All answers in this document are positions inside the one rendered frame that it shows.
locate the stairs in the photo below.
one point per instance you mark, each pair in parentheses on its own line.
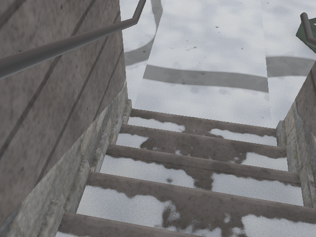
(177,176)

